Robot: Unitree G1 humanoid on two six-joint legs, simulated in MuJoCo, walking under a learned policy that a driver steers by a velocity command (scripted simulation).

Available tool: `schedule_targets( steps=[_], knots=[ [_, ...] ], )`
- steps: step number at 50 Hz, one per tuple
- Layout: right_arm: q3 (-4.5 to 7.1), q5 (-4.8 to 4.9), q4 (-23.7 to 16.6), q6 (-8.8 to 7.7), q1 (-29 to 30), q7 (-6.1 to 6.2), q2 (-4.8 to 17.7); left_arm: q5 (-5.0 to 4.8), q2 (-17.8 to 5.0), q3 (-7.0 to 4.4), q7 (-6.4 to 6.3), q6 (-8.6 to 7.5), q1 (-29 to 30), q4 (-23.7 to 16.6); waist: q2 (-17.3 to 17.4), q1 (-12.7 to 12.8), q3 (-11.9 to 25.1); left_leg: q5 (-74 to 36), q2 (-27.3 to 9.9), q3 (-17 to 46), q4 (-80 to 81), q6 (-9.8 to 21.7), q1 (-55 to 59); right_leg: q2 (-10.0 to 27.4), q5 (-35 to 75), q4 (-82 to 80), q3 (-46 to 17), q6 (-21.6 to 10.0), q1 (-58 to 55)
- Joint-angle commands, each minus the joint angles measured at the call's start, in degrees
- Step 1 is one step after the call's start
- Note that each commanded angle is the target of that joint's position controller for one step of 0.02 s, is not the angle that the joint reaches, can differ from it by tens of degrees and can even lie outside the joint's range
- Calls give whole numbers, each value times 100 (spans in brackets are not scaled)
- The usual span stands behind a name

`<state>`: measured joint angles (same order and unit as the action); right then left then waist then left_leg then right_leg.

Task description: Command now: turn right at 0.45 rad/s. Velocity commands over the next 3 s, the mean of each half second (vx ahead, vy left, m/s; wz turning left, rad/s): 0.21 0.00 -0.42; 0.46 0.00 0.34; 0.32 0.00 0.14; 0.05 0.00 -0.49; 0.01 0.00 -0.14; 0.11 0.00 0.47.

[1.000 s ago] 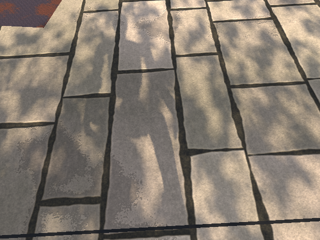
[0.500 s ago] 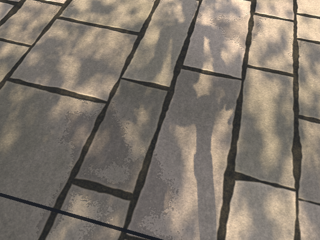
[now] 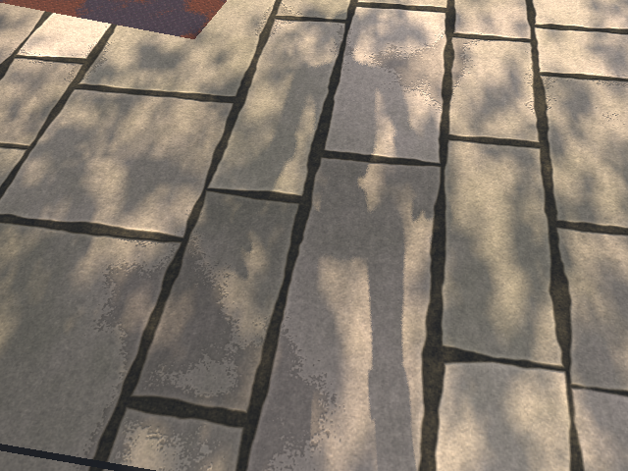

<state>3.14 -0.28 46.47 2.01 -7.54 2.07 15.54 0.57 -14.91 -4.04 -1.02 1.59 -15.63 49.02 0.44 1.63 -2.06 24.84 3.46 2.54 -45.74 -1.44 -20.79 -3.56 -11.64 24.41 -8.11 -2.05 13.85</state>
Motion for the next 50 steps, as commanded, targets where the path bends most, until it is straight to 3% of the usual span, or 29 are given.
schedule_targets(
  steps=[1, 3, 5, 6, 7, 8, 9, 10, 11, 13, 16, 21, 23, 25, 27, 28, 29, 30, 31, 32, 33, 34, 36, 40, 45, 50],
  knots=[
    [26, 62, -464, -93, 170, 33, 316, 12, -1010, -301, -10, 24, -239, -220, -936, 98, 573, 123, 44, -38, 375, -42, -560, 1288, 2944, -177, -1567, -1009, -1252],
    [21, 84, -476, -124, -9, 38, 382, 14, -1076, -340, 30, 63, -35, -284, -991, 19, 655, 66, 102, -25, 884, 24, -116, 1230, 2946, -142, -1759, -921, -1075],
    [14, 67, -384, -170, -437, 65, 396, -30, -1098, -356, 75, 100, 362, -388, -940, -263, 679, -537, 146, -73, 1995, 111, 708, 993, 2508, -5, -1762, -651, -637],
    [38, -2, -298, -214, -769, 89, 489, -71, -1030, -343, 76, 107, 521, -455, -762, -438, 795, -942, -26, 21, 2820, 183, 1518, 727, 1195, 141, -1639, -391, -72],
    [134, -98, -283, -237, -908, 133, 968, -70, -665, -255, 87, 92, 397, -557, 296, -361, 786, -66, -1178, 1185, 3469, 455, 2336, 161, -861, 929, -1066, -79, 1028],
    [246, -145, -451, -200, -631, 112, 1560, -31, -439, -192, 56, 70, 299, -638, 1498, -342, 546, 974, -2452, 2886, 3897, 1039, 2302, -711, -2142, 2033, 61, 63, 2201],
    [222, -248, -430, -191, -598, 74, 1362, 168, -939, -257, 64, 57, 531, -667, 998, -329, 190, 1231, -2662, 2852, 3847, 1354, 1659, -21, -1861, 2809, -8, 4, 2275],
    [110, -199, -474, -215, -392, 50, 946, 154, -1028, -308, 136, 39, 553, -588, 653, -193, -82, 1325, -2318, 2463, 3899, 1285, 1440, 80, -1481, 3097, -28, -15, 2251],
    [55, -149, -494, -250, -234, 43, 750, 152, -954, -303, 215, 36, 423, -486, 637, -86, -312, 1018, -1966, 1923, 3958, 1105, 1392, 132, -1115, 3288, 58, 54, 2310],
    [39, -116, -467, -363, -381, 63, 712, 189, -853, -266, 365, 35, 341, -402, 786, -128, -251, 244, -1639, 1205, 3968, 1003, 1722, 223, -668, 3652, 279, 189, 2467],
    [84, -120, -234, -519, -1022, -34, 742, 164, -697, -191, 479, -4, 753, -534, 522, -392, -266, -421, -1669, 835, 3943, 1053, 2188, 286, -330, 3520, 303, 284, 2822],
    [86, -111, 137, -654, -1542, -154, 691, 190, -498, -83, 495, -96, 1228, -655, 575, -529, -435, -921, -1716, 551, 3976, 1180, 2323, 267, -31, 2401, 310, 292, 2779],
    [72, -72, 265, -664, -1606, -201, 676, 224, -396, 3, 511, -150, 1579, -779, 667, -527, -465, -1416, -1630, 403, 3875, 1223, 2081, 460, -4, 1718, 885, 266, 2339],
    [76, -78, 407, -653, -1821, -246, 721, 194, -302, 72, 487, -207, 1883, -892, 776, -621, -464, -2276, -1596, 374, 3609, 1268, 1798, 381, -303, 1175, 1228, 207, 1694],
    [123, -86, 509, -623, -1876, -258, 872, 131, -361, 73, 420, -271, 1655, -888, 817, -442, -362, -3053, -1734, 531, 3281, 1264, 1596, 241, -379, 844, 1324, 44, 966],
    [138, -63, 519, -610, -1744, -254, 933, 117, -412, 47, 364, -321, 1201, -762, 723, -150, -234, -3491, -1699, 516, 2928, 1177, 1430, 150, -182, 465, 1306, -46, 310],
    [120, -16, 525, -608, -1636, -257, 884, 155, -565, -25, 274, -400, 393, -481, 405, 249, 166, -3945, -1429, 248, 2059, 1017, 1085, 94, 146, 39, 1235, -155, -877],
    [48, 41, 382, -634, -1483, -269, 677, 273, -1003, -158, 156, -484, -601, -253, -172, 683, 888, -3123, -1011, -96, 652, 814, 249, 972, -483, -223, 292, -361, -2307],
    [-128, 87, 65, -641, -1574, -274, -53, 325, -1642, -278, 65, -511, -1172, -215, -1565, 695, 1541, 275, -227, -559, -1112, 566, -1385, 2761, -1568, -876, -2023, -691, -3491],
    [55, 3, 230, -553, -1658, -203, 540, 201, -1536, -259, 54, -473, -1064, -180, -1002, 621, 1371, 468, -244, 113, -1969, 694, -1557, 2908, -1955, -1152, -2706, -910, -2679],
    [99, 4, 265, -527, -1570, -230, 560, 166, -1068, -120, 74, -462, -410, -284, -631, 264, 604, -26, -555, 285, -2112, 775, -1644, 2618, -2053, -1233, -1898, -803, -2013],
    [70, 7, 330, -520, -1534, -282, 390, 117, -680, -24, 103, -492, 46, -353, -583, 72, 156, -429, -723, 190, -1950, 747, -1528, 2303, -1476, -1432, -1193, -668, -1416],
    [87, -105, 449, -411, -1598, -348, 271, 101, -336, 79, 74, -584, 241, -336, -730, -145, -86, -807, -857, 71, -1778, 625, -1288, 1868, -367, -1598, -196, -446, -966],
    [100, -141, 256, -279, -1127, -481, 99, 53, -378, 56, 60, -762, -139, -115, -548, -226, -163, -1368, -879, -61, -1890, 486, -1754, 1815, 1038, -1685, 669, -527, -1024],
    [19, -156, -168, -270, -60, -603, -35, 80, -287, 89, 47, -784, -393, 78, -489, -150, -430, -2235, -856, -330, -716, 382, -2067, 1677, 1811, -1698, 1500, -564, -1020],
    [-59, -190, -532, -273, 738, -686, -3, 69, -597, 30, -25, -743, -713, 282, -404, -23, -499, -2206, -632, -930, 725, 696, -1434, 1845, 2979, -1451, 2008, -478, -1525]
  ],
)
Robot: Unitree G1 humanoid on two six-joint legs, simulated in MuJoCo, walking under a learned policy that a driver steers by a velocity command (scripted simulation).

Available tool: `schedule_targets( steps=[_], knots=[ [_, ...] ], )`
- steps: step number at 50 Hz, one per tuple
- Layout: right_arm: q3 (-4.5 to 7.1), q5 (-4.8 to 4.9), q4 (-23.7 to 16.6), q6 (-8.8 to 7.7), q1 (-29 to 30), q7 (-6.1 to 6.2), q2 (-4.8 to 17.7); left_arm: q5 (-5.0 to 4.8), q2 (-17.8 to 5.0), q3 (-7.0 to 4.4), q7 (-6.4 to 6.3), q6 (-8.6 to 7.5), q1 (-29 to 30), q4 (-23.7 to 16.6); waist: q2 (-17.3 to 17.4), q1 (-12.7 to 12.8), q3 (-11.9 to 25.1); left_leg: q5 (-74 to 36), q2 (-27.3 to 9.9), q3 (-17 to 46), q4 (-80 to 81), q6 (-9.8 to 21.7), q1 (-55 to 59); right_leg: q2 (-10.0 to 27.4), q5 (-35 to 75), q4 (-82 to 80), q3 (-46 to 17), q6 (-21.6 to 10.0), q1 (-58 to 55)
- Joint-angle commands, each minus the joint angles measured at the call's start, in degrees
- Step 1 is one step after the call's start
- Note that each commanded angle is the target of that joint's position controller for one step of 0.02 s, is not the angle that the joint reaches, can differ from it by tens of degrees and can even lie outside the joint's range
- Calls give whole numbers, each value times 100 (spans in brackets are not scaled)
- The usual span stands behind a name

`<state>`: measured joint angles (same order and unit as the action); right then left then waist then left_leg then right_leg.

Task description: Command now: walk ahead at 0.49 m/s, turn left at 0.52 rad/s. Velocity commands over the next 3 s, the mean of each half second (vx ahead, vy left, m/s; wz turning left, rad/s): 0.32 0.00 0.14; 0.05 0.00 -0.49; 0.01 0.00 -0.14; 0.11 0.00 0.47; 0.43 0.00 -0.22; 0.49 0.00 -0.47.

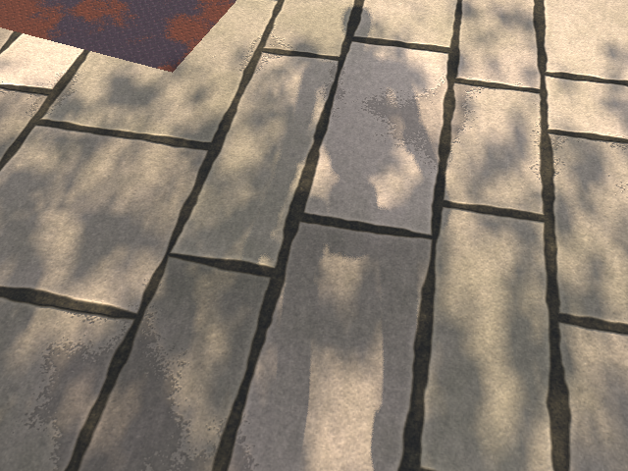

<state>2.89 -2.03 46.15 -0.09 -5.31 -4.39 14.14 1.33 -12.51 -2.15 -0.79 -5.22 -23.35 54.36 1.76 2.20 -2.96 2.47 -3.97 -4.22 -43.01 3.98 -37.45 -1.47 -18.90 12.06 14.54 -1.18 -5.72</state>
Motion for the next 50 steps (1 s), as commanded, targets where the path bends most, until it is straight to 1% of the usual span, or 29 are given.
schedule_targets(
  steps=[1, 3, 4, 5, 6, 7, 8, 9, 10, 12, 13, 15, 17, 20, 25, 28, 30, 31, 32, 33, 34, 35, 36, 37, 39, 41, 43, 47, 50],
  knots=[
    [-18, -20, -512, -58, 469, -18, 182, -4, -903, -168, -64, -33, 40, -226, -557, -134, -309, 241, 265, -369, 574, 269, 441, 1659, 4573, 88, -151, -525, 228],
    [48, -31, -429, -52, 36, 52, 341, 14, -1104, -212, -104, 59, 34, -194, -717, -363, 96, 881, 674, -579, 638, 538, 1097, 1691, 6317, 1126, -2, -475, -96],
    [115, -32, -297, -79, -482, 87, 471, 25, -1206, -239, -110, 131, 28, -198, -746, -581, 425, 1147, 869, -560, 768, 690, 1712, 1711, 6524, 2020, 8, -479, -43],
    [225, -73, -33, -130, -1314, 153, 656, 12, -1242, -244, -97, 180, 61, -240, -569, -950, 902, 1054, 1009, -413, 1188, 875, 2884, 1632, 5796, 3302, 63, -386, 470],
    [402, -119, 128, -136, -2015, 260, 1175, 37, -1038, -191, -60, 173, -18, -405, 32, -1166, 1445, 1825, 23, 957, 1465, 1162, 4222, 1400, 3505, 5061, 82, -217, 1689],
    [530, 10, -52, -71, -1598, 293, 1734, -60, -550, -129, 61, 128, -45, -850, 1372, -659, 1883, 1975, -1492, 4372, 2282, 2048, 5624, 27, -1140, 7186, -500, 171, 4157],
    [492, 113, -89, -14, -1663, 335, 1575, -59, -972, -178, 66, 60, 572, -948, 314, -942, 1738, 715, -1650, 4293, 2704, 1992, 5407, 204, -770, 7346, -1504, 112, 4668],
    [384, 124, -17, -53, -1326, 415, 1201, -167, -794, -119, 66, 13, 633, -914, -21, -692, 1058, -729, -1615, 3184, 2562, 1833, 4724, 536, -212, 7052, -1528, 56, 4639],
    [267, 125, 41, -133, -1144, 432, 814, -174, -685, -81, 29, -1, 418, -739, -397, -403, 587, -2314, -1368, 2450, 2521, 1556, 3860, 696, -95, 6493, -1502, 46, 4146],
    [112, 132, 83, -281, -775, 452, 449, 0, -580, -61, 34, 216, 94, -513, -367, -49, 447, -3203, -958, 1415, 2666, 1135, 3008, 790, -148, 5811, -1584, 75, 3291],
    [74, 116, 144, -358, -818, 437, 417, 24, -553, -73, 54, 326, -35, -423, -302, 4, 467, -3607, -885, 1161, 2729, 1025, 2793, 711, -101, 5631, -1574, 77, 2992],
    [80, 104, 283, -446, -909, 431, 586, -16, -488, -89, 106, 433, -104, -359, -98, 80, 439, -4099, -765, 712, 2822, 891, 2760, 516, 175, 5289, -1589, 85, 2978],
    [46, 84, 335, -457, -900, 450, 599, -35, -474, -105, 118, 476, 63, -355, 64, 55, 385, -4159, -644, 305, 2850, 660, 2898, 397, 576, 4870, -1594, 77, 3181],
    [-19, 130, 345, -405, -768, 526, 508, -17, -450, -91, 132, 482, 598, -505, 303, -71, 261, -3841, -484, -155, 2846, 392, 3067, 382, 1184, 3970, -1374, 79, 3329],
    [-3, 139, 532, -279, -1139, 688, 577, 32, -365, -42, 151, 497, 1097, -739, 324, -353, 283, -3857, -766, -286, 2418, 493, 3779, 288, 1199, 2984, -1048, -27, 3372],
    [55, 133, 555, -175, -1104, 740, 671, 70, -427, -78, 146, 501, 953, -783, 362, -291, 227, -4145, -963, -243, 1819, 579, 3935, 130, 497, 2642, -931, -254, 3208],
    [104, 139, 517, -124, -1010, 765, 757, 68, -484, -127, 120, 464, 594, -740, 326, -126, 363, -4265, -952, -272, 969, 492, 3873, -41, 350, 2170, -900, -482, 2769],
    [141, 135, 484, -96, -928, 763, 834, 73, -548, -165, 99, 396, 161, -671, 50, 181, 557, -3810, -771, -459, 60, 271, 3559, 5, 1317, 1492, -1099, -652, 2118],
    [132, 142, 254, -109, -890, 742, 791, 92, -1162, -334, 39, 333, -299, -679, -735, 390, 1015, -1665, -240, -650, -1593, -64, 2522, 1018, 3974, 1288, -2529, -1094, 1048],
    [32, 180, 7, -36, -1068, 665, 276, -28, -1722, -486, 2, 407, -237, -680, -1684, 34, 1344, 3573, 1123, -297, -3073, -317, 903, 2380, 6780, 1228, -4487, -2324, 256],
    [-8, 19, 124, 65, -1135, 645, 289, -242, -1555, -479, 28, 470, -236, -669, -816, 62, 1597, 3533, 621, 686, -3357, -349, 978, 2360, 5562, 1105, -4303, -2457, 520],
    [16, 88, 67, 81, -866, 639, 395, -164, -1280, -439, 4, 549, 277, -801, -640, 4, 861, 3115, 507, 687, -3379, -393, 652, 2088, 4103, 850, -3962, -2336, 1172],
    [56, 99, 29, 54, -610, 648, 512, -120, -962, -340, -20, 634, 726, -891, -263, -128, 313, 2653, 337, 688, -2904, -442, 556, 1674, 3062, 569, -3559, -1951, 1707],
    [92, 46, -24, 54, -511, 650, 617, -129, -820, -291, -42, 668, 988, -976, -327, -219, 164, 2337, 270, 655, -2472, -501, 615, 1337, 2671, 476, -3291, -1659, 1928],
    [67, 1, 26, 146, -760, 616, 481, -74, -858, -301, -30, 660, 1011, -995, -513, -294, 427, 2040, 394, 546, -2127, -626, 925, 990, 3009, 571, -2924, -1458, 1985],
    [35, 69, -17, 196, -812, 615, 370, -60, -1056, -368, 13, 614, 860, -968, -523, -265, 639, 2050, 428, 535, -1651, -707, 979, 933, 3015, 632, -2963, -1386, 1824],
    [32, 88, -114, 236, -646, 644, 394, -45, -1166, -413, 23, 631, 790, -988, -678, -159, 690, 2057, 414, 578, -1276, -744, 920, 932, 2370, 573, -3188, -1346, 1745],
    [36, 112, -314, 241, -318, 666, 470, -2, -1232, -457, 44, 717, 827, -1081, -883, -6, 620, 1985, 443, 683, -660, -725, 977, 881, 1053, 456, -3666, -1254, 1820],
    [25, 159, -397, 170, -326, 688, 501, 26, -1276, -490, 74, 752, 924, -1145, -924, 6, 628, 2096, 562, 710, -191, -643, 1263, 884, 1204, 559, -3984, -1200, 1834]
  ],
)
Over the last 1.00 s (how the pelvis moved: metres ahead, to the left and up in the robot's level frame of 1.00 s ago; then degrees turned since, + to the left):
0.28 -0.07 -0.01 1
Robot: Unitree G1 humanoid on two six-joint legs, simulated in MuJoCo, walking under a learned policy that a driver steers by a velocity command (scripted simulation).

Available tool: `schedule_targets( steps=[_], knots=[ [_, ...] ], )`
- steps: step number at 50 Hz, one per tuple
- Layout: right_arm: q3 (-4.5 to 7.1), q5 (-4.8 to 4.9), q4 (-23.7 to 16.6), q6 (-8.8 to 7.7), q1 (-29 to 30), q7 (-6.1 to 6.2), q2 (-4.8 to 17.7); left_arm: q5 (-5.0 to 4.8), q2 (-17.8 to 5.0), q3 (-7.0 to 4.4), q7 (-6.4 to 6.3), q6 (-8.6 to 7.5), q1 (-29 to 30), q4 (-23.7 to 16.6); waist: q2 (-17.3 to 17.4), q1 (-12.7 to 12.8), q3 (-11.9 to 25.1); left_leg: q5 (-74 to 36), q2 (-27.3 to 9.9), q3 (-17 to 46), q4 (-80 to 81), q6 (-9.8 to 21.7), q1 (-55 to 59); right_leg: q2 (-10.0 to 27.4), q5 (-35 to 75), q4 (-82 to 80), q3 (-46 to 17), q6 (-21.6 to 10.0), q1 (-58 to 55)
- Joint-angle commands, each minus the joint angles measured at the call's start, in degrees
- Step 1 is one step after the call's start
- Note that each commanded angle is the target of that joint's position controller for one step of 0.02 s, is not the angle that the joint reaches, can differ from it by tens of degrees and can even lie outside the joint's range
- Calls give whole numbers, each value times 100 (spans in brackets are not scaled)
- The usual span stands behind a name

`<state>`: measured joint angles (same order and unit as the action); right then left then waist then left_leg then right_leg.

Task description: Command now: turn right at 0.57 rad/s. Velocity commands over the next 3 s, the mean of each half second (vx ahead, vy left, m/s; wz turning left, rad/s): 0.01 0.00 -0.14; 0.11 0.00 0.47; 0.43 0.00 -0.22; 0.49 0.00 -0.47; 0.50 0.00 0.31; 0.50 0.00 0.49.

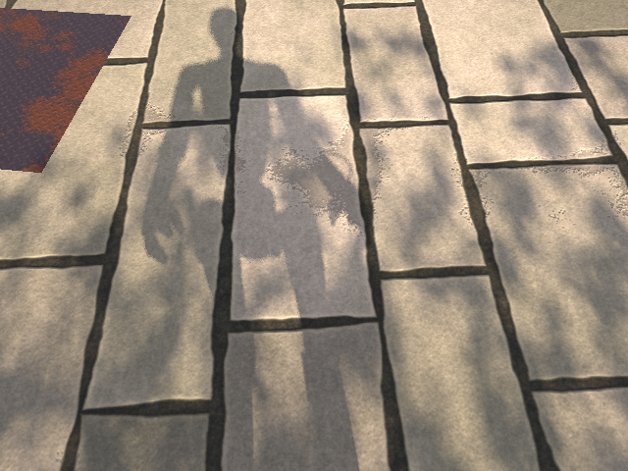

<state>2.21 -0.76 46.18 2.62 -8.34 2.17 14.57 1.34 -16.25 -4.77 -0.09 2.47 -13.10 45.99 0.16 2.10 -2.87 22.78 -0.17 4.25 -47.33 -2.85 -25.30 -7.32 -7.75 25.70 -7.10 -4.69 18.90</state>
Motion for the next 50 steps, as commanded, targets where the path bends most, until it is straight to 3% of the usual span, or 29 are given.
schedule_targets(
  steps=[1, 3, 5, 6, 7, 8, 9, 10, 13, 15, 18, 20, 23, 24, 25, 26, 27, 28, 29, 31, 37, 41, 42, 43, 44, 45, 46, 47, 50],
  knots=[
    [92, 50, -416, -131, -88, 41, 475, 27, -909, -235, 15, -8, -53, -327, -789, -1, 641, 118, 230, -129, 446, 87, 191, 1471, 272, -751, -1934, -819, -644],
    [85, 89, -411, -199, -356, 64, 491, 6, -904, -244, 38, 12, 99, -359, -830, -118, 671, 114, 339, -123, 1108, 216, 644, 1425, 603, -620, -2141, -692, -596],
    [94, 68, -319, -285, -870, 113, 521, -91, -829, -222, 29, 36, 354, -420, -662, -441, 628, -603, 266, -93, 2682, 357, 1625, 1085, 96, -321, -2049, -264, -105],
    [188, -33, -357, -315, -862, 163, 981, -138, -505, -140, 13, 18, 210, -489, 200, -297, 574, -207, -760, 895, 3501, 592, 2030, 566, -1087, 424, -1497, 106, 472],
    [290, -89, -575, -287, -385, 148, 1536, -159, -328, -106, -24, -18, 102, -584, 1434, -146, 365, -582, -2130, 2552, 3864, 1220, 1968, -470, -2225, 1615, -85, 361, 1436],
    [249, -156, -554, -272, -408, 98, 1275, 76, -783, -199, -46, -32, 87, -466, 921, -170, 350, -1739, -2257, 2396, 3517, 1653, 1377, -74, -2488, 2770, -114, 417, 1100],
    [125, -97, -591, -288, -239, 56, 852, 53, -759, -219, -25, -32, -38, -347, 529, -5, 334, -2285, -1896, 1908, 3347, 1649, 1200, -48, -2222, 3183, -269, 413, 847],
    [65, -60, -593, -307, -7, 17, 639, 34, -650, -191, -6, -7, -185, -220, 406, 126, 234, -2605, -1469, 1321, 3222, 1468, 1116, -26, -1867, 3419, -287, 457, 705],
    [-62, -52, -481, -396, -50, -25, 394, 2, -345, -33, 28, 72, -265, -35, 854, 68, 422, -3681, -895, 627, 2966, 1254, 1525, 33, -1606, 2845, -198, 642, 359],
    [-48, -16, -305, -403, -289, -62, 528, -17, -227, 84, -24, 99, 57, -46, 981, -77, 432, -4005, -810, 692, 2808, 1245, 1937, 336, -1685, 1731, 389, 770, 151],
    [179, -18, -89, -295, -887, -117, 1119, -143, -391, 89, -173, 76, 411, -97, 1176, -412, 430, -4707, -932, 1244, 2453, 1364, 2416, 214, -1845, 985, 611, 714, 117],
    [246, 5, -41, -249, -913, -137, 1170, -215, -446, 91, -232, 18, 324, -60, 1146, -363, 488, -4967, -1015, 1560, 2360, 1363, 2566, 249, -1621, 524, 575, 612, 21],
    [286, 64, -119, -182, -473, -153, 1067, -153, -410, 110, -307, -111, -65, 77, 834, -79, 659, -4234, -806, 1618, 2134, 1057, 1809, 450, -440, -694, 498, 397, -1184],
    [256, 96, -186, -191, -421, -162, 901, -70, -618, 61, -342, -161, -149, 75, 487, -78, 784, -3262, -596, 1478, 1910, 831, 1074, 918, -164, -773, 183, 270, -1920],
    [178, 171, -340, -199, -434, -178, 536, 13, -1086, -29, -368, -166, -80, 15, -669, -169, 695, -1597, 80, 749, 1088, 548, 102, 1984, 1112, -827, -783, -176, -2340],
    [218, 119, -316, -141, -456, -111, 648, -16, -1129, -57, -325, -127, 54, 14, -1445, -50, 519, 944, 597, -159, 77, 487, -244, 2859, 2437, -835, -1197, -919, -1904],
    [303, -3, -206, -74, -504, -89, 865, -27, -767, 28, -289, -145, 116, -66, -912, -95, 324, 1282, 356, -179, -1040, 435, -306, 2938, 2861, -869, -1038, -1185, -1600],
    [349, -26, -102, -17, -604, -116, 859, -39, -516, 112, -280, -151, 350, -136, -545, -261, 204, 1008, 265, -112, -1447, 403, -262, 2657, 2720, -845, -616, -1078, -1364],
    [361, -24, -62, 37, -681, -160, 816, -6, -419, 156, -292, -140, 560, -192, -549, -376, 77, 712, 221, -124, -1575, 344, -247, 2348, 2595, -816, -205, -859, -1220],
    [334, -29, -89, 105, -620, -295, 730, 23, -550, 138, -313, -160, 525, -186, -899, -333, 24, 369, 199, -255, -1330, 186, -382, 2027, 2522, -757, 227, -675, -1420],
    [226, 37, -438, 152, -121, -458, 573, 28, -904, 30, -206, -175, 183, -96, -978, -24, 207, 315, 90, -679, 220, 207, 268, 2264, 2550, -411, 510, -677, -1601],
    [242, 17, -584, 123, -107, -542, 681, 68, -1155, -78, -81, -204, 192, -134, -925, -106, 218, 138, 201, -1018, 1327, 541, 1170, 2366, -864, -559, 446, -458, -963],
    [261, -20, -459, 75, -454, -538, 686, 51, -1106, -75, -75, -207, 293, -161, -681, -328, 178, -52, 338, -1050, 1837, 650, 1859, 2241, -1615, -195, 626, -307, -413],
    [343, -65, -183, -13, -1163, -485, 877, 81, -860, -11, -54, -210, 299, -193, 98, -612, 300, 325, 190, -450, 2370, 824, 2779, 1910, -2239, 876, 1013, -83, 357],
    [543, -69, -179, -115, -1762, -436, 1711, 70, -264, 174, 13, -218, 740, -673, 2045, -896, 335, 1986, -1689, 2753, 3554, 1583, 3341, 856, -3138, 2995, 1810, 376, 2063],
    [486, -48, -189, -164, -1820, -437, 1611, 212, -545, 134, 9, -225, 1178, -802, 1230, -986, -117, 2096, -2076, 3797, 4030, 2050, 2722, 716, -2986, 3593, 712, 352, 2640],
    [418, -36, -209, -169, -1532, -389, 1401, 94, -706, 84, 66, -273, 1116, -790, 811, -720, -447, 2240, -1942, 3368, 4010, 2091, 2362, 972, -2351, 3714, 483, 312, 2609],
    [349, -8, -276, -190, -1197, -342, 1173, -4, -803, 60, 128, -357, 887, -649, 582, -471, -627, 1815, -1605, 2795, 4028, 1885, 2123, 1123, -1646, 3540, 493, 318, 2404],
    [194, -12, -272, -409, -924, -245, 789, 148, -652, 100, 241, -414, 201, -144, 540, -242, -174, -800, -949, 1342, 4028, 1484, 2428, 1199, -564, 3237, 753, 431, 1772]
  ],
)
Over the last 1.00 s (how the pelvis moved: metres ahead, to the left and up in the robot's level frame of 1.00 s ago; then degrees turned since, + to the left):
0.31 0.04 0.00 -14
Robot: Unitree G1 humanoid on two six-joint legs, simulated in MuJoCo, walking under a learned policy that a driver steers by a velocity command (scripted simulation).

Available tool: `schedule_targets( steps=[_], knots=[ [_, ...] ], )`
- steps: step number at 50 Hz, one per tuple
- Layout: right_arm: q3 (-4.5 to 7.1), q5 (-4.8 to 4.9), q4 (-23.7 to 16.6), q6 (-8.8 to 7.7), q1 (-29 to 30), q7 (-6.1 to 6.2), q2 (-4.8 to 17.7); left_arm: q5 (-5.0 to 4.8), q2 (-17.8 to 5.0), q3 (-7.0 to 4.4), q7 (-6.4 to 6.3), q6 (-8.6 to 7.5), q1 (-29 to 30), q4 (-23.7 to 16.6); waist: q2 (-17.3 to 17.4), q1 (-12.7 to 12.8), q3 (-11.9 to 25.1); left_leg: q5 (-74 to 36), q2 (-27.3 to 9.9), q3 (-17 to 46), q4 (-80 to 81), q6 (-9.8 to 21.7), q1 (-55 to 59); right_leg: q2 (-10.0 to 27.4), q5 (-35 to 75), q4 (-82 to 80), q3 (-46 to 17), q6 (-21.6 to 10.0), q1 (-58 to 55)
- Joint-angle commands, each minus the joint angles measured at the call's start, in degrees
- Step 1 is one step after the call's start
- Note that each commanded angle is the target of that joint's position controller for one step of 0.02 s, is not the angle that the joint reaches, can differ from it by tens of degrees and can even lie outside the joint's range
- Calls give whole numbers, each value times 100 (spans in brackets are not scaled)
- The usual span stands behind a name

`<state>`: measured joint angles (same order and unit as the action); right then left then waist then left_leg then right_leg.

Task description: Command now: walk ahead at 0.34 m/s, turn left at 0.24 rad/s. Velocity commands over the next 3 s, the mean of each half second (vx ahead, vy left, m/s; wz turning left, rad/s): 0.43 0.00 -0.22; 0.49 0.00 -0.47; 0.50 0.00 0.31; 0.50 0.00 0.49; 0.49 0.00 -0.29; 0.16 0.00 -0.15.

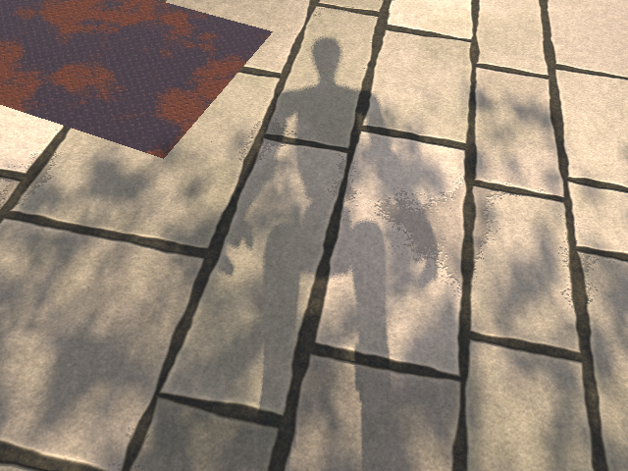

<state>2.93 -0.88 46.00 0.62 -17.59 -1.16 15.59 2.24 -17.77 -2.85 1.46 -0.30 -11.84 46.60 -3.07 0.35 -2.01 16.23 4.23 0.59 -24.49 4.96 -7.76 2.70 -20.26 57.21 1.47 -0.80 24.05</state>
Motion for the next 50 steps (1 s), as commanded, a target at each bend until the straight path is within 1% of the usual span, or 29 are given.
schedule_targets(
  steps=[1, 5, 8, 10, 14, 15, 17, 18, 19, 20, 21, 22, 23, 24, 25, 26, 28, 31, 33, 36, 41, 43, 44, 45, 46, 47, 48, 49, 50],
  knots=[
    [118, 9, -174, -287, -132, 72, 705, 45, -458, -85, 102, -110, 38, -153, 778, -68, -152, -809, -1378, 1460, 1697, 684, 806, 194, 813, 103, -39, 67, 1253],
    [101, -10, 92, -398, -628, 61, 723, -49, -369, -69, 129, -22, 431, -201, 706, -267, -269, -1363, -1446, 920, 1808, 594, 1172, 212, 1113, 97, -57, 60, 1906],
    [61, -70, 247, -436, -806, 93, 671, -76, -313, -68, 139, -29, 722, -280, 677, -375, -547, -1519, -1510, 566, 1937, 526, 1214, -52, 1266, -156, -362, 23, 2262],
    [24, -78, 303, -478, -711, 114, 610, -63, -252, -45, 152, -58, 823, -321, 673, -331, -650, -1898, -1503, 239, 1960, 457, 1170, -187, 1465, -556, -366, -21, 2190],
    [-60, -46, 517, -547, -777, 194, 497, 2, -30, 90, 210, -105, 1306, -572, 658, -411, -751, -3240, -1571, -251, 1886, 349, 1278, -227, 1591, -1588, 298, -224, 1731],
    [-71, -50, 591, -556, -808, 215, 520, -8, 19, 120, 210, -112, 1333, -629, 678, -382, -716, -3925, -1605, -373, 1744, 293, 1364, -287, 1521, -1853, 452, -343, 1487],
    [-62, -75, 666, -567, -745, 270, 686, -39, -68, 96, 164, -116, 944, -580, 871, -137, -323, -6304, -1642, -606, 923, 138, 1609, -636, 1170, -2093, 765, -613, 698],
    [-39, -107, 674, -535, -677, 306, 800, -45, -189, 47, 142, -132, 419, -445, 977, 122, 15, -7149, -1661, -694, 125, 80, 1710, -816, 920, -2136, 809, -735, 200],
    [-7, -138, 656, -486, -597, 323, 921, -57, -351, -31, 114, -166, -391, -212, 1046, 450, 476, -7262, -1688, -725, -932, 61, 1603, -947, 788, -2327, 713, -870, -600],
    [0, -99, 597, -472, -478, 313, 986, -4, -530, -134, 63, -210, -1244, 38, 901, 867, 909, -6290, -1591, -867, -2263, 20, 868, -886, 930, -2792, 399, -1065, -1872],
    [-96, -7, 344, -534, -517, 245, 671, 60, -1129, -333, -40, -176, -1843, 105, 45, 985, 1475, -3581, -1064, -985, -4380, -126, -736, 461, -117, -3042, -1579, -1654, -3336],
    [-98, 13, 95, -602, -565, 137, 457, -49, -1363, -397, -35, -135, -1458, 11, -912, 493, 1823, 1177, 166, -276, -6103, -305, -2674, 1681, 386, -3851, -4757, -2411, -4188],
    [-70, -74, -8, -650, -89, 118, 711, -224, -1225, -409, -14, -131, -1153, 55, -51, 522, 1317, 704, -286, 525, -6191, -182, -3194, 1481, 415, -4027, -4221, -2303, -3806],
    [-98, -25, -116, -724, 100, 85, 690, -219, -944, -346, -40, -128, -856, 4, 231, 366, 691, 241, -549, 446, -5795, -171, -3203, 1390, 696, -4190, -3486, -2149, -2995],
    [-100, -37, -99, -737, 113, 86, 656, -187, -640, -270, -50, -141, -659, 7, 622, 129, 207, 93, -769, 364, -5250, -192, -2979, 1143, 1245, -4347, -2941, -1917, -2229],
    [-105, -122, -140, -649, 142, 90, 609, -187, -502, -220, -75, -180, -532, 23, 646, -49, 1, 122, -880, 357, -4917, -287, -2718, 861, 1745, -4409, -2555, -1774, -1703],
    [-143, -228, -139, -422, -59, 54, 479, -208, -468, -189, -88, -275, -477, 15, 439, -236, 53, 139, -971, 259, -4457, -483, -2378, 543, 2317, -4535, -2053, -1693, -1261],
    [-161, -238, -372, -284, 372, 24, 413, -233, -664, -240, -91, -351, -698, 70, 277, -183, -45, -307, -1029, 30, -3669, -725, -2623, 275, 2517, -4681, -1758, -1611, -1050],
    [-162, -225, -591, -274, 941, 14, 430, -244, -677, -249, -104, -336, -940, 109, 161, 11, -158, -831, -1021, -55, -3011, -833, -2924, 157, 2585, -4698, -1757, -1447, -1182],
    [-188, -186, -794, -291, 1532, -16, 406, -251, -696, -270, -126, -298, -1316, 165, 37, 299, -59, -1463, -873, -75, -2198, -855, -3096, 72, 3017, -4453, -1800, -1190, -1694],
    [-250, -120, -1123, -379, 2279, -45, 448, -156, -768, -294, -212, -258, -1648, 167, -75, 555, -23, -1482, -562, -50, -1230, -700, -3046, 241, 3777, -3980, -2176, -1140, -2459],
    [-218, -99, -1096, -425, 1997, -22, 587, -131, -864, -319, -262, -265, -1396, 72, -134, 319, 40, -1263, -453, 81, -731, -557, -2330, 332, 3960, -3736, -2337, -978, -2420],
    [-172, -89, -945, -447, 1524, 11, 701, -120, -917, -322, -264, -286, -1171, 16, -167, 84, 193, -1043, -328, 37, -544, -441, -1620, 314, 4478, -3451, -2270, -854, -2284],
    [-100, -91, -699, -487, 839, 63, 847, -116, -915, -306, -235, -325, -1127, 38, -78, -174, 541, -960, -198, -84, -419, -300, -817, 215, 5084, -2799, -2113, -753, -2314],
    [-42, -132, -490, -560, 55, 130, 953, -156, -820, -264, -189, -377, -1150, 97, 135, -566, 967, -1172, -423, -8, -139, -109, 259, -51, 4846, -1770, -1788, -636, -2025],
    [43, -244, -422, -598, -849, 229, 1292, -168, -392, -135, -160, -440, -1327, -19, 699, -792, 1731, -180, -1710, 1402, -129, 201, 1465, -340, 3002, -213, -1406, -545, -1322],
    [213, -259, -264, -504, -843, 208, 1806, -305, -56, -90, -118, -410, -2303, 13, 2235, -251, 2122, -175, -2873, 4296, 565, 1107, 2420, -1364, -980, 1354, -845, -286, 327],
    [154, -74, -316, -448, -463, 125, 1254, -66, -480, -102, -168, -361, -1978, 152, 1108, -208, 1407, 546, -2605, 4525, 759, 1089, 1854, -916, -747, 1728, -1069, -381, 934],
    [79, -6, -386, -449, 13, 88, 865, -31, -511, -108, -124, -363, -1333, 31, 608, -166, 685, 369, -2330, 3527, 814, 1009, 1123, -692, -202, 1612, -977, -360, 1006]
  ],
)
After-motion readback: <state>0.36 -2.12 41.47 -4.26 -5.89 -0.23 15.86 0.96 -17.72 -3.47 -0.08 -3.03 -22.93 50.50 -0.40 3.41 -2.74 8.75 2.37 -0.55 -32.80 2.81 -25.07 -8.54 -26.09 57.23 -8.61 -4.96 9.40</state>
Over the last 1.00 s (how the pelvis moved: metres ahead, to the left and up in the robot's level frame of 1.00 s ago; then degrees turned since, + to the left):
0.01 0.08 0.00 15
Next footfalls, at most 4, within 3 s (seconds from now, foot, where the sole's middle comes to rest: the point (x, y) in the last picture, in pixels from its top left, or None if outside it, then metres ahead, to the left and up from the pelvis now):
0.40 right None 0.34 -0.10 -0.78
0.92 left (331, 381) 0.70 -0.06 -0.78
1.42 right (440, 336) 0.84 -0.33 -0.78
1.94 left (359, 243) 1.13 -0.14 -0.78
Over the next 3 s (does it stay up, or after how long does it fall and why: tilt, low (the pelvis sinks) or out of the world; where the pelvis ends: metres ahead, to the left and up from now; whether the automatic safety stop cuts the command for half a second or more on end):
stays up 1.40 -0.25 0.00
